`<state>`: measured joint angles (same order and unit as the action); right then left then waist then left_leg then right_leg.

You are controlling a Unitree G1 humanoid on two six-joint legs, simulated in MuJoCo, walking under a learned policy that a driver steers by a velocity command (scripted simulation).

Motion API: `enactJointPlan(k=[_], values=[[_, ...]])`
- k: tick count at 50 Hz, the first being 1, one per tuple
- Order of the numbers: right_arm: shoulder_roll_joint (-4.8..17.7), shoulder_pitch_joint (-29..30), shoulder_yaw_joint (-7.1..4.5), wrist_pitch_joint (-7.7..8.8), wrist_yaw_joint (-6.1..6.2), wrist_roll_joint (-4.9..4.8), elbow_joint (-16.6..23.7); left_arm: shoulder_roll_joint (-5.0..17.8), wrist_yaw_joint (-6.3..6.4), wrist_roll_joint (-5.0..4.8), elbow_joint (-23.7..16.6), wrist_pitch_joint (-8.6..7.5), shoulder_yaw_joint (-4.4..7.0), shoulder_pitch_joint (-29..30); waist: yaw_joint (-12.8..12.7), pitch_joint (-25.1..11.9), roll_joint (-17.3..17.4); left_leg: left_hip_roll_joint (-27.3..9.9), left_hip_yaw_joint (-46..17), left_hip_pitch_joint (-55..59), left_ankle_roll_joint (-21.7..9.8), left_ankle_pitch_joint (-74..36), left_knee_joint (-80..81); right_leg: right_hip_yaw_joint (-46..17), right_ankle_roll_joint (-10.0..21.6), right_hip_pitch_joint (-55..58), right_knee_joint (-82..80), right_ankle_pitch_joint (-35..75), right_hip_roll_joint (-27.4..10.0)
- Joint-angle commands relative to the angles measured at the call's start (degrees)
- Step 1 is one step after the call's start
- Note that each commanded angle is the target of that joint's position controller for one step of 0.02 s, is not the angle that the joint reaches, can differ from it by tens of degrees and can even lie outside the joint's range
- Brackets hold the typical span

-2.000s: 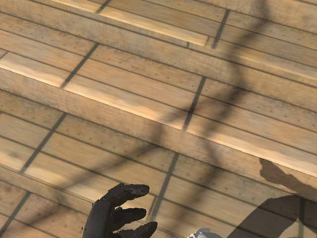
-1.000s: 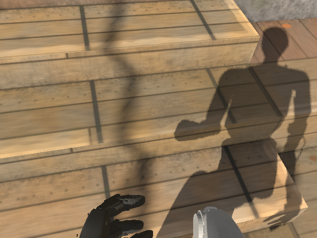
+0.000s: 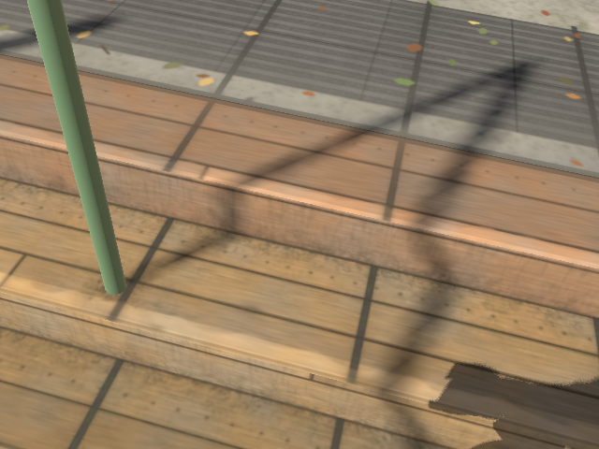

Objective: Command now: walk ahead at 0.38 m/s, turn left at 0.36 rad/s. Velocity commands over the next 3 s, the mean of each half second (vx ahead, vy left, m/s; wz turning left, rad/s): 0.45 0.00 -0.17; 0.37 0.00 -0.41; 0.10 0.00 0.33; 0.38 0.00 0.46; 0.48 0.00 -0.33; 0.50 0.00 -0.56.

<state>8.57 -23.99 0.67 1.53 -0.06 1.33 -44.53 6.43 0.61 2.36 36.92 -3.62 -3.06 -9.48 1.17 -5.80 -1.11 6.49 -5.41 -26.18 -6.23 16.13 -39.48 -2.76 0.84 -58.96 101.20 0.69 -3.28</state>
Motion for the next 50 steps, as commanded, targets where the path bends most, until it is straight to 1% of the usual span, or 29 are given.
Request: enactJointPlan(k=[1,5,9,13,15,16,17,18,19,20,21,22,23,25,27,30,32,33,36,38,41,42,44,45,46,47,48,49,50], values=[[6.4,-2.1,-1.65,1.29,-0.41,0.40,0.8,2.1,0.61,-1.30,0.1,-0.80,1.06,-1.9,-0.3,1.4,9.4,-14.4,-23.2,9.1,-7.7,16.9,16.9,2.1,-0.8,-13.4,8.9,0.9,0.5],[4.1,-8.7,-1.20,0.43,-0.83,1.46,-4.3,0.1,0.51,-2.90,0.6,-1.23,0.72,4.6,4.3,5.6,10.9,-18.7,-25.0,18.8,-8.2,15.1,18.7,0.7,-0.3,-27.2,18.0,-6.1,2.0],[2.7,-8.7,-0.52,0.36,-0.06,1.51,-8.3,-0.8,0.34,-4.28,0.0,-0.43,-0.09,4.4,2.9,10.7,8.4,-22.2,-19.9,23.0,-8.2,7.3,20.8,-8.7,0.0,-35.7,25.7,-14.1,4.8],[3.9,-3.5,0.01,0.37,1.39,0.53,-9.2,-0.3,0.25,-2.46,-5.2,0.20,-1.39,10.3,0.7,12.9,5.2,-20.7,-10.6,11.6,-5.9,8.2,29.2,-1.2,-1.6,-27.2,11.7,-11.8,1.6],[8.4,-3.3,-1.34,0.23,3.23,-1.37,-10.7,-0.4,-0.47,-1.81,-8.0,0.31,-2.55,14.0,-0.4,11.3,5.4,-21.7,-7.3,8.2,-6.2,2.8,42.1,6.2,-0.3,-10.8,-7.5,-13.1,-4.6],[10.0,-3.1,-1.92,-0.12,3.54,-2.82,-11.6,-0.2,-0.94,-2.26,-8.3,0.04,-2.49,14.5,-0.8,9.6,6.3,-21.8,-3.0,12.0,-4.5,-4.6,42.8,7.3,1.5,-3.8,-15.6,-17.0,-5.7],[10.6,0.1,-1.73,-0.21,2.89,-2.61,-11.2,0.5,-1.67,-3.08,-5.2,-0.09,-1.90,8.1,-4.1,4.2,6.0,-19.2,4.6,10.7,-3.6,-26.3,40.2,13.7,4.5,13.9,-22.1,-19.2,-1.7],[13.4,-3.7,-2.19,0.04,2.13,-2.09,-12.0,4.1,-2.20,-3.17,-4.1,-0.59,0.02,4.7,-4.9,0.1,8.2,-18.4,6.8,12.8,-4.4,-56.8,32.9,18.5,5.3,25.5,-23.3,-23.4,3.9],[15.7,-2.9,-2.41,0.16,1.80,-1.39,-11.7,8.3,-2.64,-4.01,-2.3,-0.60,2.24,-2.6,-9.4,-4.3,12.0,-19.5,7.1,19.1,-3.7,-83.5,23.1,18.1,6.3,32.6,-28.2,-25.3,6.9],[15.9,-1.5,-2.29,0.03,1.14,-0.78,-11.4,12.5,-2.95,-3.47,0.1,-0.12,3.88,-9.0,-12.4,-6.4,13.0,-19.1,7.2,25.0,-1.8,-89.8,13.0,12.9,8.0,37.0,-40.9,-22.2,8.0],[15.2,-0.1,-2.54,0.47,1.43,-1.29,-8.5,16.1,-3.78,-2.17,3.2,0.65,5.47,-15.4,-12.6,-5.7,8.2,-17.1,4.3,18.9,-0.2,-74.2,-1.0,-2.6,10.0,44.2,-52.5,-20.3,6.3],[4.2,-2.9,-0.09,1.93,0.33,0.60,-5.4,22.1,-3.29,-2.07,6.5,1.41,7.08,-21.8,-8.2,-12.2,-23.5,-2.8,3.9,-4.4,4.3,-19.6,-26.3,-38.5,20.5,62.9,-74.6,-28.8,-8.0],[5.5,-1.4,-0.78,4.53,-2.37,1.82,-6.1,18.8,-1.08,0.34,7.0,1.97,6.14,-22.5,-8.5,-17.1,-20.9,-0.7,-6.1,-9.1,4.5,-6.7,-48.7,-60.6,19.0,63.6,-88.8,-34.4,-12.9],[3.8,13.2,-0.40,5.86,-4.41,-1.17,1.8,9.7,-1.50,-0.39,10.9,1.44,3.77,-18.2,-4.9,0.4,-6.3,-3.7,-4.1,-22.2,2.4,-9.6,-64.1,-45.9,12.8,48.2,-84.8,-40.2,-9.4],[1.0,15.9,0.66,5.61,-3.53,0.28,5.2,5.0,-2.29,-0.31,13.0,0.57,2.91,-12.9,0.2,5.3,2.0,-7.2,-1.6,-24.8,-1.0,-13.0,-72.8,-29.6,8.5,35.7,-80.0,-28.9,-5.2],[-3.1,10.3,3.08,5.15,-3.19,-0.22,6.4,2.2,-3.60,-0.97,15.2,0.71,1.77,-12.8,3.9,6.0,1.0,-8.5,0.4,-38.2,-3.3,-13.3,-85.8,-17.9,5.9,37.4,-77.8,-17.3,-1.7],[-2.6,11.8,3.66,4.76,-3.21,-0.42,7.0,2.3,-3.58,-1.09,14.6,0.92,1.50,-11.0,5.0,7.3,3.1,-11.2,2.9,-42.6,-1.6,-16.0,-78.7,-12.0,4.0,33.4,-77.5,-17.1,0.0],[-1.7,14.5,3.67,4.84,-3.02,0.10,7.9,2.6,-3.43,-1.22,14.0,0.78,1.42,-10.2,4.6,7.0,3.2,-11.5,5.0,-40.5,-0.5,-19.8,-72.8,-10.3,3.3,29.7,-78.9,-15.9,1.5],[-7.5,26.2,6.24,4.62,-1.72,0.17,13.3,3.8,-2.22,-0.38,18.0,1.44,1.09,-18.2,0.5,9.1,-4.2,-9.9,11.5,-50.4,3.0,-14.4,-82.2,-16.1,5.1,29.6,-81.2,-11.0,1.5],[-6.0,34.0,6.69,5.66,-1.11,0.20,16.7,4.8,-1.01,-2.15,19.1,2.66,1.68,-24.1,-3.8,8.5,-3.2,-9.8,12.9,-53.5,4.6,-13.8,-69.3,-19.1,4.3,36.1,-81.5,-5.1,1.4],[-6.0,46.2,7.15,6.29,-0.59,0.44,21.4,5.2,2.62,-2.40,20.0,3.93,2.75,-30.7,-8.0,4.8,-4.0,-8.3,17.5,-44.6,6.5,-8.1,-47.0,-20.0,4.9,46.2,-89.9,17.7,-3.2],[-5.4,38.2,5.93,6.09,-0.49,-0.79,18.8,5.3,3.02,-1.60,18.8,3.88,2.82,-25.0,-2.8,-1.0,-9.7,-6.5,17.4,-32.8,4.2,-6.5,-40.2,-13.8,4.5,50.7,-87.1,38.6,-2.7],[2.4,32.0,2.15,6.14,0.92,-1.60,16.1,8.0,3.22,-1.14,18.3,3.02,3.75,-22.8,1.8,-10.7,-12.5,0.9,19.6,-8.4,0.6,-5.2,-30.9,-8.1,3.5,53.5,-80.9,84.9,-1.0],[7.3,19.3,0.69,5.41,0.87,-1.68,12.1,11.9,3.59,-2.00,15.8,1.61,4.13,-16.1,7.7,-11.0,-17.3,-1.8,11.2,-5.5,-0.8,-1.1,-18.4,-12.6,4.7,61.3,-74.8,96.9,-5.7],[11.7,7.3,-1.11,5.20,0.18,-0.81,8.7,13.5,3.51,-2.69,13.5,0.60,4.61,-9.1,12.9,-13.7,-16.1,-5.5,3.6,3.9,-3.2,-4.4,-6.5,-12.9,3.9,63.9,-65.4,97.4,-6.4],[14.5,-4.7,-1.98,4.86,-1.07,2.32,2.3,11.8,2.42,-0.82,13.4,-0.62,4.32,-10.4,14.1,-21.8,-2.0,-12.1,-5.5,25.4,-7.7,-24.7,-2.9,-11.1,4.5,55.0,-52.1,65.3,-1.9],[10.6,-6.3,-1.81,3.00,-0.10,4.03,-1.9,1.7,0.31,-1.16,15.8,-0.32,3.61,-18.0,8.1,-24.7,28.2,-26.2,-38.1,40.1,-22.8,-49.4,12.8,-12.5,-2.7,30.9,-24.5,-13.3,15.7],[5.0,-1.2,-1.28,1.58,1.20,4.29,-0.6,5.7,-2.74,-0.62,17.4,-1.17,4.46,-20.4,6.8,-20.4,18.4,-25.3,-46.7,31.3,-21.2,-37.3,16.7,-17.8,-2.7,26.1,-3.2,-19.7,16.4],[1.1,5.8,-0.59,1.22,1.83,1.16,-1.3,4.3,-3.79,-1.55,12.6,-0.42,4.37,-10.4,4.1,-6.3,9.0,-22.3,-38.2,18.9,-17.4,-22.9,15.9,-15.7,-2.9,18.0,5.9,-22.8,15.2]])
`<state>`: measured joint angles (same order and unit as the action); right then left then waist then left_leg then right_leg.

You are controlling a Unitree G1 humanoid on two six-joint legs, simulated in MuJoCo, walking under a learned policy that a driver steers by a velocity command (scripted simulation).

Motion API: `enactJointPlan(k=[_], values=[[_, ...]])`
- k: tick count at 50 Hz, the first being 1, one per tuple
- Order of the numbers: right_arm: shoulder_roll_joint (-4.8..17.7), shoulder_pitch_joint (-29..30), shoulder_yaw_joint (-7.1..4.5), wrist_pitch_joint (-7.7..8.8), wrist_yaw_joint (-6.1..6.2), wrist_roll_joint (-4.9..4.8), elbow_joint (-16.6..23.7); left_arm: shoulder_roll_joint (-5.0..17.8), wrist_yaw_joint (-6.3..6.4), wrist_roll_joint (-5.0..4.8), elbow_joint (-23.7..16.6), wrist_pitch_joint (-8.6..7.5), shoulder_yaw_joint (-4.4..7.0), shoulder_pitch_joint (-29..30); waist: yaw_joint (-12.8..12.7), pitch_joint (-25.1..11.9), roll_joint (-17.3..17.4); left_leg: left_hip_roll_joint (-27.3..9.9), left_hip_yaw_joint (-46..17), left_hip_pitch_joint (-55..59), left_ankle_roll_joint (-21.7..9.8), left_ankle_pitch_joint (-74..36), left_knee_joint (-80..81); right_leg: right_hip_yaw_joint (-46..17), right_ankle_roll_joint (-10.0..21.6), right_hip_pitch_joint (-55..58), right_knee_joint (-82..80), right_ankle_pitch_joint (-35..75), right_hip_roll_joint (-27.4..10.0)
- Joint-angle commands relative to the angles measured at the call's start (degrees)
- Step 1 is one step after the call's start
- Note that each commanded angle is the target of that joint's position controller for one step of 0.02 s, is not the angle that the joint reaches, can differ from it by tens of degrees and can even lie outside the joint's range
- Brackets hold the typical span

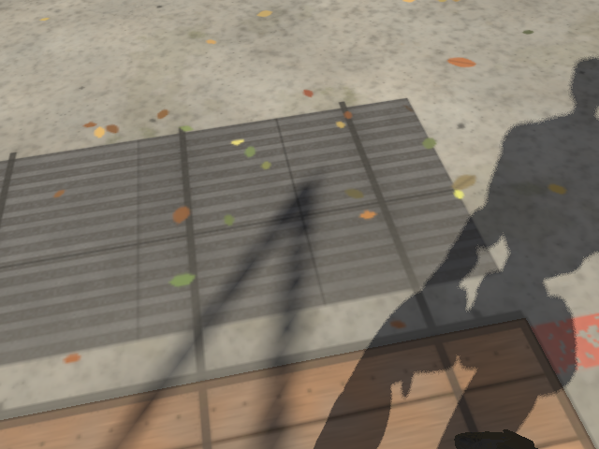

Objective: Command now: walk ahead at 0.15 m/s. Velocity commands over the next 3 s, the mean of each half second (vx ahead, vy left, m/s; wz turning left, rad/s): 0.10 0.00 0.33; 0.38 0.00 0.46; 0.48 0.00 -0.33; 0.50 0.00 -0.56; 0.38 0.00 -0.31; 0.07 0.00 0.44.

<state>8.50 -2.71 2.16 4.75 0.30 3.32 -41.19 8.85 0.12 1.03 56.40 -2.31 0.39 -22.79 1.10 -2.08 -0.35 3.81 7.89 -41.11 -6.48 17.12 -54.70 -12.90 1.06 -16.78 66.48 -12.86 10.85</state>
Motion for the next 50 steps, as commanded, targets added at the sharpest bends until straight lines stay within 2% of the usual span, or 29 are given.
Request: enactJointPlan(k=[1,2,4,6,8,11,13,14,16,18,19,20,21,22,23,24,25,28,31,36,39,42,44,45,46,47,48,49,50], values=[[-1.3,-11.7,-1.38,-2.12,1.82,-3.01,-6.0,1.1,-3.93,1.48,-10.9,-0.89,-0.11,8.8,0.5,-1.0,-1.4,-15.9,-42.1,23.0,-12.5,-15.8,30.6,-0.2,-1.1,-27.0,41.6,-8.5,-2.7],[-2.4,-9.1,-1.29,-1.64,1.92,-2.87,-6.5,0.9,-3.87,1.38,-12.6,-0.63,-0.37,9.2,-2.9,1.6,-6.3,-13.2,-34.0,17.4,-9.6,-10.8,28.9,1.8,0.9,-28.0,41.4,-6.5,-5.7],[-4.1,-9.8,-0.67,-1.56,0.95,-1.89,-8.1,-2.6,-3.85,0.08,-14.8,-1.21,-2.36,6.8,-6.1,2.8,-4.3,-8.7,-26.8,14.3,-7.6,-9.9,30.3,5.5,2.9,-32.3,47.6,-4.4,-7.9],[-1.4,-11.5,-1.03,-2.19,0.07,-1.66,-8.1,-4.3,-2.99,0.26,-16.9,-2.13,-3.91,6.1,-6.9,2.3,-2.0,-6.8,-21.2,13.9,-7.8,-17.1,30.0,8.0,2.6,-36.4,46.1,1.5,-9.4],[1.1,-11.4,-1.21,-2.94,0.26,-1.35,-6.6,-2.1,-1.50,1.04,-19.0,-2.01,-3.96,7.7,-7.2,0.4,0.9,-6.1,-19.9,10.3,-7.9,-22.3,29.0,10.7,0.4,-35.5,42.4,6.3,-10.8],[7.6,-11.8,-3.26,-4.55,2.64,-1.75,-2.6,1.0,1.41,2.18,-22.9,-1.02,-4.24,13.7,-5.9,-5.6,5.8,-5.2,-20.7,11.6,-8.4,-28.0,28.6,14.5,-4.2,-28.5,20.3,8.7,-12.2],[8.9,-12.0,-4.15,-5.47,3.44,-2.21,0.1,1.6,2.23,0.93,-22.7,0.30,-3.85,16.0,-3.8,-11.0,7.9,-6.2,-22.3,14.5,-7.6,-23.8,30.2,16.0,-6.1,-17.8,7.4,6.0,-11.3],[10.0,-12.5,-4.83,-5.92,3.82,-2.52,1.3,2.0,2.56,-0.02,-22.6,1.21,-3.57,16.5,-2.9,-10.5,9.2,-7.2,-24.1,13.8,-7.5,-16.4,31.5,15.3,-6.5,-13.8,1.0,2.9,-11.2],[10.7,-15.0,-5.82,-6.83,4.04,-2.80,2.2,3.8,3.41,-1.68,-21.5,3.27,-1.98,16.6,-0.9,-7.1,11.5,-9.4,-30.2,14.3,-7.3,0.0,33.2,14.7,-7.3,-9.5,-10.8,-7.5,-9.6],[8.5,-13.0,-5.72,-7.70,4.13,-2.73,3.5,5.6,3.86,-3.28,-18.3,3.88,-0.05,12.1,-2.0,-1.8,12.8,-10.6,-34.4,17.8,-5.5,4.7,30.7,11.5,-5.5,-7.2,-31.2,-5.6,-10.8],[6.7,-15.2,-5.56,-7.70,3.86,-3.28,3.0,5.9,3.79,-3.29,-16.9,3.78,0.62,12.0,-0.9,0.2,11.9,-8.6,-33.6,18.0,-4.5,4.3,27.1,10.9,-4.5,-4.3,-39.1,-3.9,-11.2],[4.7,-17.2,-5.57,-7.31,3.26,-3.71,2.2,7.2,3.18,-1.97,-15.8,3.35,1.31,9.3,-1.0,-2.5,4.8,-4.0,-28.7,11.2,-2.6,13.1,14.3,7.2,-3.1,5.4,-40.5,-1.9,-15.4],[-0.8,-19.1,-4.49,-6.56,2.70,-3.49,2.5,9.3,2.76,-0.64,-15.3,3.17,1.75,3.7,-1.0,-5.8,-9.9,4.6,-17.8,-2.2,1.1,18.1,-7.4,-7.4,3.1,16.0,-41.1,11.5,-30.2],[1.8,-20.4,-4.89,-5.28,2.05,-3.59,3.9,12.7,2.18,1.92,-18.1,2.07,3.23,6.8,0.1,-7.1,-20.0,3.2,-17.3,-10.1,4.3,16.0,-21.4,-30.6,11.6,12.9,-51.5,-1.0,-38.9],[5.1,-18.2,-5.73,-5.25,1.94,-3.69,2.9,8.9,1.86,1.97,-19.4,1.08,2.37,10.7,0.2,-2.4,-10.3,0.0,-19.1,-14.1,6.3,9.7,-36.9,-29.6,13.7,9.1,-53.4,-16.5,-37.7],[6.4,-14.8,-6.03,-5.68,1.80,-4.13,3.9,7.1,1.85,1.02,-19.3,1.06,2.08,13.6,1.2,2.4,-6.4,-1.6,-17.4,-17.3,7.3,5.7,-41.7,-20.0,10.7,4.6,-51.9,-21.9,-33.5],[6.2,-14.1,-5.79,-6.29,1.92,-3.85,3.6,6.0,2.01,0.49,-18.9,1.18,1.59,13.9,0.9,3.5,-5.0,-1.9,-16.4,-17.6,8.1,1.4,-47.7,-12.7,8.7,3.0,-50.5,-19.2,-29.6],[2.7,-9.4,-4.13,-4.65,0.58,-4.24,6.8,4.0,1.57,0.73,-14.1,0.69,1.17,3.6,-1.9,4.9,-3.1,-3.3,-15.4,-25.1,7.6,-8.0,-51.7,-0.3,7.8,7.0,-49.6,-14.7,-24.9],[-0.6,-4.8,-2.29,-3.51,-0.76,-4.48,8.4,5.1,1.26,1.13,-10.0,-0.19,1.82,-5.0,-5.4,3.5,-4.9,-4.4,-14.8,-32.8,7.4,-10.8,-57.4,2.6,8.8,13.9,-49.2,-8.5,-26.8],[-1.5,-2.4,-0.91,-4.17,-0.16,-4.92,10.9,5.2,1.49,0.65,-7.1,-0.99,1.80,-6.2,-3.5,6.6,-5.3,-7.9,-17.0,-41.8,8.1,-8.1,-63.9,7.9,7.9,14.0,-51.6,-3.5,-30.1],[-2.2,0.1,-0.47,-4.60,0.02,-4.55,12.0,4.6,2.27,1.30,-5.0,-1.08,1.52,-8.2,-4.4,7.5,-5.6,-9.2,-15.6,-44.9,7.6,-9.3,-64.6,10.6,7.5,15.2,-52.0,-0.8,-31.4],[-4.2,6.6,1.32,-4.38,-0.88,-4.71,16.4,5.8,3.71,0.22,-3.5,-0.58,2.16,-10.4,-5.0,9.2,-5.3,-12.9,-13.5,-49.4,7.0,-4.4,-57.3,13.2,6.1,19.6,-55.2,-3.2,-30.6],[-4.3,12.1,2.18,-3.79,-2.49,-4.93,19.7,5.7,4.91,-0.22,-3.4,0.59,2.16,-11.0,-5.7,10.4,-3.2,-16.0,-10.7,-42.8,6.5,-5.4,-45.8,14.2,6.2,16.5,-60.9,-3.8,-30.8],[-3.4,14.6,2.78,-3.34,-3.95,-5.38,20.5,7.8,4.91,-1.45,-3.9,1.41,2.56,-9.1,-5.3,11.7,-3.0,-16.3,-3.4,-27.4,5.3,-2.4,-28.4,18.1,7.8,7.8,-68.5,-3.5,-29.9],[-5.2,17.0,3.21,-3.00,-4.45,-5.72,21.4,8.6,4.49,-3.12,-2.4,1.82,2.72,-10.8,-5.3,10.3,-5.0,-15.6,-0.5,-10.3,3.1,3.1,-19.5,18.4,7.9,2.6,-71.5,6.9,-30.1],[-2.7,12.1,1.52,-3.02,-4.59,-5.20,18.8,11.4,3.79,-2.93,-1.1,1.78,3.03,-13.4,-3.7,6.8,-6.4,-9.6,7.1,-0.3,1.4,10.5,-17.9,19.5,9.4,6.1,-66.7,30.1,-29.8],[-0.3,5.7,-0.31,-2.39,-4.40,-4.97,17.1,13.9,2.78,-2.45,-0.2,1.06,2.98,-14.7,0.4,0.9,-9.5,-4.2,9.3,10.6,-1.6,12.0,-17.7,20.5,9.4,9.8,-57.5,66.9,-30.5],[6.9,-8.3,-3.91,-2.23,-3.64,-6.39,13.7,16.4,1.91,-1.44,-1.2,-0.09,2.92,-11.8,8.8,-6.3,-12.0,-1.1,4.9,23.5,-4.5,5.7,-9.1,19.2,7.8,12.2,-44.5,85.2,-28.7],[13.2,-20.2,-6.53,-2.64,-2.69,-5.47,10.9,17.1,1.19,-2.22,-2.7,-1.98,3.22,-10.1,14.3,-16.6,-10.5,-7.8,-15.1,46.1,-8.0,-0.1,-2.9,14.6,3.4,-1.8,-26.3,75.8,-25.3]])
Over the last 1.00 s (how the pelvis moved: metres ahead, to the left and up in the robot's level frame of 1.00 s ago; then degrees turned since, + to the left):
0.52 -0.24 0.22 -24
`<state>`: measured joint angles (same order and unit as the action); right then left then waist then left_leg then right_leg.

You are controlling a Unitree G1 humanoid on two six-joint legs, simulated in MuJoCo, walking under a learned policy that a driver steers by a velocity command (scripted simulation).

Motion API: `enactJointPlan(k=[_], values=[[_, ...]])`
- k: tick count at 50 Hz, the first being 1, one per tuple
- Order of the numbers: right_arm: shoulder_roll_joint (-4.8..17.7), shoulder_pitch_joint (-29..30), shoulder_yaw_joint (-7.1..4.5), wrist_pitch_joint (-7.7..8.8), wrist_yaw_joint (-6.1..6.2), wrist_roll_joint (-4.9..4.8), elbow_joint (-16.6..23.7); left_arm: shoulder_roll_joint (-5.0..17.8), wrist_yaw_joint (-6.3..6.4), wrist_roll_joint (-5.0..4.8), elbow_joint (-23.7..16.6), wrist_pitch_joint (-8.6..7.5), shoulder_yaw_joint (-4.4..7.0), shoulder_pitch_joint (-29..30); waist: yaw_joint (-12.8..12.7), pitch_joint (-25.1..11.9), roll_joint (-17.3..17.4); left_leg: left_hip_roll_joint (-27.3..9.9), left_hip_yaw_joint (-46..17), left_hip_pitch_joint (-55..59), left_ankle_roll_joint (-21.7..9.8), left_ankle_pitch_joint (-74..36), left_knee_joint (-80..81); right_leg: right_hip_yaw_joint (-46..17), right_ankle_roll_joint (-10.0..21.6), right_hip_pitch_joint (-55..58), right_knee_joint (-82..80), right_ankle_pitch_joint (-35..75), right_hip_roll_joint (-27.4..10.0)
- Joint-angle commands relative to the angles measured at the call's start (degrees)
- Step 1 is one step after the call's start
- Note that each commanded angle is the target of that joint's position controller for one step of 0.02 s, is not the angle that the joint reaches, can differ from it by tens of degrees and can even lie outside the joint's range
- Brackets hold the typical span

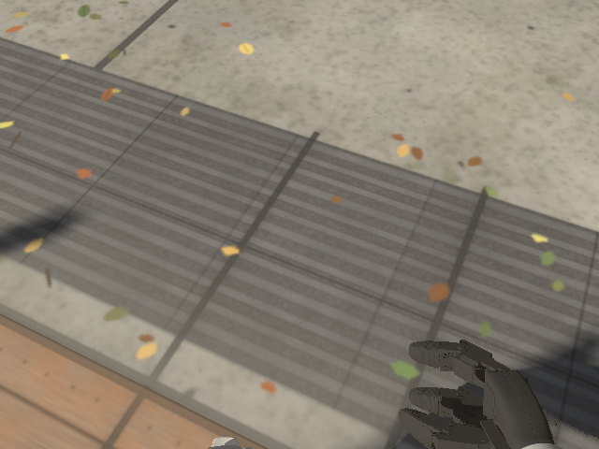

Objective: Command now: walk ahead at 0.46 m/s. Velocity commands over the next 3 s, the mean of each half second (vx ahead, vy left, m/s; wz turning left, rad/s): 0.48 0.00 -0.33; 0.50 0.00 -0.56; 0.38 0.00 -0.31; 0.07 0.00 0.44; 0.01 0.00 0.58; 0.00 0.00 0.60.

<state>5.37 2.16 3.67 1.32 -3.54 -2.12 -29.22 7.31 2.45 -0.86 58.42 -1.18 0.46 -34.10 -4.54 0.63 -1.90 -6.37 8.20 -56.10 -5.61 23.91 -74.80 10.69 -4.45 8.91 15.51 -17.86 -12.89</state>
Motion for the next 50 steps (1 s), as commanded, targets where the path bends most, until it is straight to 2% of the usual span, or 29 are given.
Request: enactJointPlan(k=[1,2,3,4,5,6,7,9,10,11,14,18,21,23,26,27,29,30,31,32,33,34,35,37,40,42,44,48,50], values=[[25.2,-32.0,-10.33,0.54,2.03,1.52,-5.5,9.8,-2.90,-0.22,-6.9,-5.68,0.86,-0.5,16.2,-32.0,16.9,-14.3,-50.8,72.8,-15.7,3.1,44.2,-13.8,5.3,-39.1,48.0,21.1,11.6],[20.7,-32.2,-8.60,0.59,3.01,3.66,-6.6,9.6,-4.28,-0.72,-3.7,-7.12,2.30,0.7,15.0,-36.7,13.7,-18.3,-63.5,68.9,-13.5,7.0,56.4,-25.3,4.4,-40.6,74.1,7.1,15.8],[17.6,-27.4,-7.60,1.22,2.17,3.76,-7.8,5.9,-4.55,-2.89,-6.4,-6.58,2.94,6.2,12.7,-27.0,10.0,-20.6,-56.6,58.0,-9.2,8.0,56.9,-26.5,5.2,-46.4,87.0,7.3,15.5],[13.1,-23.0,-6.37,2.12,1.06,2.19,-9.8,4.2,-4.09,-2.06,-11.0,-5.71,2.25,14.1,10.4,-15.2,7.4,-18.7,-46.1,47.7,-5.9,10.3,54.4,-21.5,7.2,-52.1,90.1,9.0,12.4],[7.2,-19.7,-5.03,3.00,0.19,2.82,-12.8,3.4,-3.52,-1.04,-14.4,-4.98,1.94,19.5,8.2,-7.0,5.8,-17.5,-35.1,38.2,-3.6,5.7,51.1,-19.7,9.9,-54.7,91.2,12.6,9.9],[3.0,-17.3,-3.97,3.88,-0.14,4.19,-14.8,3.6,-3.52,-1.12,-15.5,-3.88,1.89,19.0,4.7,-4.4,5.6,-14.6,-25.7,33.6,-0.7,0.7,49.2,-20.5,12.6,-52.8,89.7,14.5,8.4],[1.4,-15.6,-3.82,4.42,-0.13,4.52,-15.8,2.5,-3.82,-1.50,-15.2,-2.72,1.38,16.3,2.1,-2.9,6.2,-12.7,-19.2,31.3,1.0,-2.2,49.6,-21.3,14.0,-52.1,89.3,17.2,8.9],[0.3,-16.7,-3.76,4.72,0.50,4.10,-17.9,0.3,-3.84,-1.49,-15.3,-1.26,0.41,15.0,0.4,-1.1,6.3,-10.2,-9.1,33.3,2.9,-9.4,52.2,-21.5,15.0,-55.8,86.4,18.0,10.1],[2.3,-17.4,-4.28,4.69,1.03,3.72,-18.4,1.2,-3.35,-1.54,-15.4,-0.19,0.41,14.3,0.1,0.6,7.0,-10.3,-6.4,33.1,2.0,-9.8,55.8,-19.7,13.7,-57.1,80.5,16.2,10.1],[2.3,-16.5,-4.07,4.71,1.61,3.69,-18.5,2.5,-3.12,-0.93,-16.1,0.29,0.84,15.9,-0.5,1.5,6.3,-9.9,-4.2,32.7,2.4,-12.7,57.9,-20.1,12.8,-57.6,76.6,17.4,9.8],[6.1,-16.6,-4.25,5.26,3.47,4.18,-19.7,6.3,-3.58,0.71,-17.8,0.44,1.81,20.2,-0.4,2.8,7.5,-6.3,5.0,33.0,2.8,-21.5,63.3,-14.8,10.4,-55.8,64.4,24.8,10.6],[12.3,-21.8,-5.54,5.56,5.94,4.21,-21.1,6.8,-5.22,-0.16,-19.8,0.39,1.99,27.5,3.6,1.8,4.4,-8.4,6.3,45.5,1.1,-21.8,66.1,-10.2,9.4,-57.4,49.5,27.0,8.3],[15.0,-23.9,-6.78,4.63,6.33,4.01,-20.6,5.8,-6.59,-1.29,-22.2,0.13,1.78,34.0,6.9,3.9,4.4,-11.8,6.1,56.9,0.3,-23.9,65.9,-9.4,10.3,-61.0,38.5,23.3,6.7],[15.5,-23.5,-7.34,3.81,6.16,3.16,-19.8,5.7,-6.98,-1.18,-23.3,-0.11,1.80,36.2,8.0,4.8,3.9,-12.7,7.4,61.3,-0.3,-30.1,64.4,-6.8,10.9,-59.2,32.4,18.9,6.9],[17.4,-23.4,-8.20,2.97,5.47,1.66,-19.8,7.3,-6.90,-0.63,-24.1,-0.05,2.52,36.1,7.8,4.8,6.5,-12.4,9.7,64.6,-1.1,-55.0,57.7,-0.4,12.0,-50.8,25.2,11.0,10.4],[18.3,-23.5,-8.54,2.58,5.28,1.28,-19.7,8.6,-6.77,-0.68,-24.0,0.10,3.14,33.7,6.5,3.8,8.2,-12.3,9.9,66.0,-1.1,-64.1,53.8,1.2,12.7,-47.6,24.5,8.5,12.4],[20.2,-21.2,-9.29,1.89,5.02,0.70,-18.8,12.9,-6.30,-1.09,-21.3,0.20,5.46,21.6,0.2,-1.3,10.3,-10.7,10.3,63.9,-0.3,-73.2,38.6,1.9,15.4,-32.8,19.0,7.3,16.6],[20.0,-21.3,-9.41,2.16,5.04,0.67,-18.1,17.5,-5.35,-0.66,-19.3,0.29,7.95,13.5,-3.9,-6.3,7.6,-7.6,9.2,54.5,1.7,-64.2,25.6,-2.9,17.7,-15.9,15.1,9.7,18.1],[13.3,-21.3,-7.61,3.21,4.93,2.82,-15.9,21.9,-4.06,-0.03,-18.3,0.86,8.90,10.3,-1.3,-8.9,-5.0,-2.1,7.2,34.8,4.5,-18.4,6.4,-20.1,21.4,-1.2,18.8,13.8,6.9],[9.7,-22.6,-6.09,5.43,4.57,1.96,-11.3,22.2,-4.33,-0.07,-19.7,-0.09,8.39,11.8,2.9,-18.7,-13.1,10.7,-5.5,16.5,7.4,8.3,-11.0,-55.7,34.0,12.1,3.3,-6.1,-4.4],[14.9,-13.8,-7.06,7.59,4.07,-0.02,-9.5,17.2,-4.51,0.17,-20.0,-0.90,7.10,11.5,-1.0,-18.1,-3.8,7.3,-14.5,11.8,6.1,3.3,-14.5,-57.8,30.3,9.9,-4.7,-7.9,-5.6],[14.9,-10.4,-6.89,8.54,3.64,-1.06,-7.6,14.4,-4.32,0.21,-19.9,-1.77,6.18,13.3,0.3,-11.3,-1.4,4.5,-14.9,9.4,4.3,-2.6,-12.3,-49.9,26.7,2.9,-3.6,-2.5,-4.1],[14.6,-11.4,-6.98,8.57,3.92,0.11,-8.4,13.1,-4.65,-0.10,-21.3,-2.43,5.53,16.6,3.0,-7.4,3.8,1.9,-14.2,11.2,4.0,-6.1,-8.3,-41.1,24.4,-4.9,-1.6,6.7,-1.2],[15.5,-13.8,-7.85,7.41,3.77,1.38,-8.0,10.9,-4.16,0.37,-22.7,-3.09,4.56,19.3,5.9,-6.1,4.3,-0.2,-14.5,16.4,4.9,-9.6,-3.2,-32.7,23.1,-14.0,-1.6,13.5,3.0],[14.2,-12.8,-7.83,5.77,4.03,2.90,-7.2,12.4,-2.75,0.42,-22.9,-3.59,4.76,18.4,6.4,-3.7,3.3,-1.2,-12.8,14.6,7.6,-10.2,5.4,-28.8,23.2,-19.1,-2.3,20.5,4.7],[12.4,-7.2,-6.91,5.40,4.12,3.30,-5.9,14.0,-1.76,0.41,-23.0,-3.22,5.13,17.8,5.1,-1.2,2.4,-0.2,-10.5,16.3,9.5,-14.0,17.7,-25.1,21.9,-25.0,-2.0,21.5,7.0],[10.2,-1.7,-6.10,5.59,3.76,3.10,-5.0,15.8,-1.24,0.05,-22.4,-2.44,5.63,16.0,2.9,-1.5,-0.4,2.5,-9.2,22.5,10.2,-22.0,29.4,-22.5,19.6,-29.0,-0.8,16.6,9.4],[13.5,2.3,-7.26,6.17,3.01,1.05,-4.2,16.0,-1.74,-0.67,-22.2,-2.14,6.00,12.9,0.1,-2.4,-4.4,5.4,-10.1,25.5,9.7,-25.5,40.8,-27.8,18.2,-24.1,3.4,10.1,7.2],[15.6,1.2,-8.37,6.72,2.87,1.02,-4.0,15.3,-1.68,-0.97,-22.4,-2.08,6.05,13.1,1.3,-3.0,-5.7,5.3,-11.6,27.5,8.0,-23.6,44.3,-31.9,16.8,-20.5,6.8,7.1,5.3]])
Over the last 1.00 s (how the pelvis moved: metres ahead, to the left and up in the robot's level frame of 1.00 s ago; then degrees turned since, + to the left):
0.27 0.13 0.07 31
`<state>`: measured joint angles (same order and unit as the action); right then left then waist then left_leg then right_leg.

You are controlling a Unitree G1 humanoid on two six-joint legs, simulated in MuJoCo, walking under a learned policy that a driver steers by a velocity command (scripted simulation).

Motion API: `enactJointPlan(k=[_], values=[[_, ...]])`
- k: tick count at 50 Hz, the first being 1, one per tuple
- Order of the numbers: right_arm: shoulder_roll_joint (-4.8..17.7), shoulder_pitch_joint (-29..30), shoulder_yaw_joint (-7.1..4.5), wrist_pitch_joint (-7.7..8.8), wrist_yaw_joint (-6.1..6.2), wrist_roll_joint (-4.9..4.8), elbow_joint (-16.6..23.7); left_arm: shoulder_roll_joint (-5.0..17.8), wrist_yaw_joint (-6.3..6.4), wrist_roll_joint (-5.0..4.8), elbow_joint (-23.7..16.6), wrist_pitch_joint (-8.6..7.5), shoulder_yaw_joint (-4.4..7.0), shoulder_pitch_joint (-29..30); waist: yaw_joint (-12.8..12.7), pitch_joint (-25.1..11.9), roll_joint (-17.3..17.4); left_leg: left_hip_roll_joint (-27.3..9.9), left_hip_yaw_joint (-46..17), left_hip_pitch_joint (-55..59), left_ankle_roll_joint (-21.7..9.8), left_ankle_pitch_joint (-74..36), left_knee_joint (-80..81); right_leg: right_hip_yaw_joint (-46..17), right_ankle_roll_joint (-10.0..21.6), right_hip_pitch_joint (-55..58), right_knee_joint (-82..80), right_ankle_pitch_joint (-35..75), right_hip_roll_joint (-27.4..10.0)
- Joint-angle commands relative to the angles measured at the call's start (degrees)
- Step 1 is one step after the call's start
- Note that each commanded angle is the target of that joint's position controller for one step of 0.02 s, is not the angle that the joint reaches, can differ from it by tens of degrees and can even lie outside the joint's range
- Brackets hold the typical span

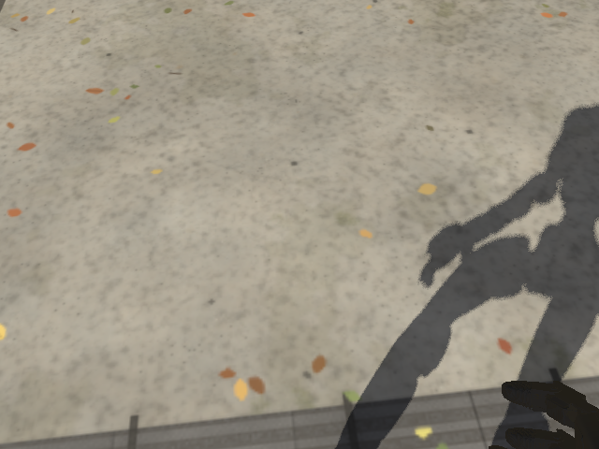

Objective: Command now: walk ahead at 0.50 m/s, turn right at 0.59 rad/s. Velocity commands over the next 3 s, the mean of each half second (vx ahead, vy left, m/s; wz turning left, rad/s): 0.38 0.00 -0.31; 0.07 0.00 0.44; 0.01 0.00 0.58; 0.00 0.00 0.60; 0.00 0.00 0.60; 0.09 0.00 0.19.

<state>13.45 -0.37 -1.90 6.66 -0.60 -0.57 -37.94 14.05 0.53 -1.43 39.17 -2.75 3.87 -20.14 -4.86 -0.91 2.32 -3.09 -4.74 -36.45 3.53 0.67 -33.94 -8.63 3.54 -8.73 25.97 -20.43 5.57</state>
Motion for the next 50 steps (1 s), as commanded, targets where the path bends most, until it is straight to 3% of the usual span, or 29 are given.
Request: enactJointPlan(k=[1,2,3,4,5,6,7,8,9,12,16,21,24,25,26,27,28,29,31,33,35,40,43,44,45,46,47,48,50], values=[[7.8,1.5,-3.22,1.68,-0.26,-0.25,4.3,8.3,0.37,-0.32,-3.1,-0.27,2.74,0.1,3.3,-1.9,-10.9,2.2,1.4,11.0,-2.2,1.4,4.6,-13.3,7.9,-2.4,-1.0,10.2,-13.0],[8.8,-3.0,-4.07,1.89,-0.23,0.12,3.2,7.4,0.35,0.02,-3.8,-0.17,2.48,1.0,5.8,-3.4,-11.4,3.2,2.7,17.0,-3.7,3.1,6.0,-12.8,6.5,-3.1,3.2,14.0,-11.0],[10.7,-10.0,-4.99,2.25,-0.03,1.07,2.5,4.6,0.09,0.43,-4.7,-0.42,1.52,1.7,9.3,-8.1,-9.6,-1.1,-0.5,28.3,-6.2,4.2,4.8,-9.7,4.0,-7.3,14.3,15.0,-7.8],[14.6,-19.6,-5.78,1.87,0.40,1.54,1.7,0.7,0.09,2.03,-6.3,-0.61,0.06,0.7,11.8,-16.6,1.4,-12.3,-13.8,43.6,-8.9,7.2,5.4,-3.2,1.1,-16.6,33.0,0.5,-3.2],[17.3,-22.1,-6.40,1.56,-0.18,2.24,-0.2,0.7,0.08,-1.14,-7.4,-1.09,0.00,-8.0,6.9,-20.6,25.0,-23.3,-46.3,54.9,-19.2,25.2,16.2,-1.1,-1.2,-36.4,49.8,-13.2,0.0],[10.7,-19.0,-5.07,1.17,0.00,1.31,1.8,6.5,0.41,-1.54,-5.5,-0.81,1.06,-6.4,8.8,-14.7,13.4,-21.9,-44.6,51.0,-17.9,35.8,18.2,-2.9,-2.3,-41.5,57.8,-8.0,-4.0],[7.6,-17.0,-4.23,0.44,0.52,0.73,2.0,8.4,0.24,-0.53,-6.7,-0.36,1.58,0.6,10.0,-9.0,6.9,-19.5,-32.6,44.2,-15.4,32.7,17.4,-0.3,-2.4,-42.3,59.3,-2.3,-6.1],[6.9,-14.7,-3.68,-0.05,0.60,1.20,1.9,7.7,0.20,0.30,-7.6,-0.07,1.55,4.4,8.9,-5.4,1.3,-16.8,-24.2,36.0,-14.3,22.9,17.4,0.5,-2.3,-39.2,57.2,1.7,-8.1],[5.9,-12.8,-3.39,-0.24,0.60,1.63,1.0,7.3,0.07,0.87,-8.4,0.04,1.84,6.3,7.5,-2.5,1.1,-14.1,-18.1,30.5,-13.8,16.6,18.2,0.0,-2.1,-37.3,53.8,4.0,-9.6],[4.9,-12.8,-3.06,0.46,0.49,1.63,-1.8,4.5,-0.19,0.36,-7.4,1.01,1.49,4.8,5.3,-0.1,3.5,-10.7,-7.6,24.0,-13.7,3.4,20.9,1.2,-2.5,-32.3,48.4,4.4,-10.1],[7.5,-12.6,-3.27,0.14,0.76,1.05,-5.2,1.2,0.01,1.96,-7.5,0.20,-0.08,8.2,3.5,-1.6,2.1,-9.6,0.0,25.4,-15.4,-25.3,18.9,4.5,-4.0,-29.7,30.3,9.0,-9.5],[10.8,-16.5,-3.79,-2.24,1.09,-1.04,-7.5,1.8,-1.30,1.36,-8.3,-0.93,-0.24,16.4,7.1,-4.1,4.3,-8.1,0.8,28.1,-14.0,-22.9,14.7,7.7,-4.5,-20.3,11.3,17.1,-5.9],[10.3,-15.3,-3.66,-2.93,1.18,-1.83,-7.4,4.0,-1.03,2.08,-7.2,-1.58,0.98,12.7,4.3,-5.5,4.4,-6.5,-1.5,27.4,-11.1,-16.7,7.5,8.4,-1.6,-9.9,-1.8,24.3,-4.0],[8.5,-16.0,-3.22,-2.62,1.16,-1.40,-7.1,6.7,-0.37,2.85,-6.9,-1.72,1.90,10.0,3.7,-7.6,3.0,-3.3,-0.5,23.6,-8.6,-12.7,2.1,6.0,0.5,-1.5,-2.5,34.0,-7.3],[4.7,-16.0,-1.97,-1.99,1.11,0.42,-5.0,11.3,0.69,4.47,-7.4,-1.43,2.95,4.6,2.3,-14.3,-6.3,1.7,2.9,11.7,-5.1,7.9,-12.2,-4.3,5.7,13.8,3.3,60.7,-20.5],[2.7,-22.1,-0.75,-1.99,0.94,0.48,-5.1,11.6,0.77,4.07,-7.4,-0.64,2.70,3.5,3.3,-20.8,-19.1,5.0,2.3,-0.2,-2.3,40.3,-27.2,-16.1,15.5,22.5,3.7,70.2,-33.1],[8.0,-22.4,-2.33,-2.97,0.85,-0.42,-6.3,8.4,0.52,3.02,-7.3,-0.02,2.11,2.6,2.0,-21.8,-14.3,3.0,-1.1,-1.7,-1.3,40.8,-34.8,-15.4,16.2,18.8,2.0,60.5,-31.3],[8.9,-19.2,-2.87,-4.10,1.03,-0.90,-5.4,6.7,0.48,2.19,-7.3,0.24,1.61,5.4,2.8,-17.1,-11.8,1.6,0.1,-5.4,-0.8,37.4,-37.8,-11.3,14.2,15.1,0.3,49.9,-28.2],[8.2,-17.4,-3.44,-6.89,2.07,-0.31,-5.0,4.9,0.76,1.74,-7.1,0.90,1.07,11.5,5.3,-10.2,-9.7,-0.6,0.6,-3.2,0.9,30.2,-36.4,-5.5,10.9,2.5,-5.0,32.9,-24.4],[6.2,-18.1,-3.40,-8.80,2.58,-0.20,-4.3,5.8,0.94,2.94,-6.7,1.20,1.44,15.4,7.6,-7.0,-10.9,0.2,3.1,3.5,1.6,24.9,-34.8,0.4,9.9,-8.3,-8.7,26.4,-21.9],[5.2,-16.9,-3.27,-9.29,2.61,-0.04,-2.9,5.9,1.31,2.97,-6.2,1.04,1.55,16.8,7.7,-6.1,-11.2,0.1,4.0,5.6,1.2,21.8,-29.9,4.0,9.6,-10.4,-9.5,24.2,-21.6],[5.8,-11.9,-2.94,-9.39,0.96,0.18,1.0,8.6,2.20,1.71,-3.9,1.52,2.57,15.7,6.0,-7.5,-11.9,-0.7,5.6,11.7,-1.6,18.2,-15.5,6.4,8.7,-7.8,-8.2,20.5,-24.2],[6.3,-14.1,-3.60,-9.53,0.09,0.49,1.3,9.1,2.21,0.48,-2.5,2.34,2.83,15.5,7.3,-7.2,-11.1,1.8,8.9,18.8,-4.8,13.6,-3.5,8.7,4.9,-8.1,-3.4,13.5,-23.6],[7.1,-15.8,-4.17,-9.56,0.19,0.81,0.6,7.7,2.23,0.41,-1.6,2.71,2.57,14.0,7.3,-6.1,-8.8,3.3,8.8,22.2,-6.5,12.0,0.8,10.8,1.9,-10.3,1.0,8.5,-21.6],[10.8,-16.6,-5.20,-9.39,0.73,1.26,1.0,5.4,2.04,1.21,-0.6,3.22,2.20,11.0,5.9,-3.0,2.0,-2.1,-1.6,25.2,-9.7,3.2,9.1,16.4,-3.1,-17.1,13.2,0.5,-16.6],[16.5,-15.4,-5.89,-9.26,1.72,1.15,3.9,3.4,1.75,3.49,-2.7,3.44,1.39,10.5,3.7,-0.6,19.1,-15.7,-21.1,29.7,-17.5,-14.1,12.0,18.4,-8.7,-32.8,31.9,-17.4,-8.4],[17.2,-17.5,-5.95,-8.08,0.91,3.25,4.7,6.2,2.33,2.96,-4.9,3.08,2.19,17.2,9.3,-4.3,15.8,-18.9,-26.9,25.7,-23.9,-8.5,16.5,8.1,-7.8,-35.1,40.0,-18.2,-6.1],[16.0,-15.8,-5.66,-6.99,0.58,3.55,4.8,7.7,2.79,1.71,-4.9,3.20,2.78,18.9,8.4,-2.9,10.1,-15.6,-23.4,24.8,-21.7,-2.3,16.7,5.5,-6.7,-35.7,43.4,-13.1,-6.9],[11.8,-9.0,-4.48,-6.70,1.30,0.77,6.0,7.8,3.64,2.29,-2.5,3.85,3.30,16.1,5.0,-3.2,5.0,-10.7,-16.8,24.1,-15.7,0.6,14.7,4.0,-6.3,-34.9,42.8,-3.6,-8.3]])
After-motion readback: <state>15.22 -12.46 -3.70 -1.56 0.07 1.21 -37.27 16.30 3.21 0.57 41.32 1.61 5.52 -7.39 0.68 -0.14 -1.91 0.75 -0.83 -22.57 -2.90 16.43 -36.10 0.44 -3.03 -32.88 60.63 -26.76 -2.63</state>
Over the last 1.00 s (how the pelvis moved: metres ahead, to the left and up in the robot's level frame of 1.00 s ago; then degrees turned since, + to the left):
0.57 -0.05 0.14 -32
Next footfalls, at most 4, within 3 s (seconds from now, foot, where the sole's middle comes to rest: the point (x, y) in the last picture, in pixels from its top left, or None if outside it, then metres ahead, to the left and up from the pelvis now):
0.06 left None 0.22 0.15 -0.77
0.50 right None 0.37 -0.13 -0.77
0.90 left None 0.33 0.14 -0.77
1.40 right None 0.37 -0.07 -0.77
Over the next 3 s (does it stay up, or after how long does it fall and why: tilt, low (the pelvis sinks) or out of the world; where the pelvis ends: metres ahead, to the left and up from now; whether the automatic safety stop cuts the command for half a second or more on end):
stays up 0.24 0.07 0.01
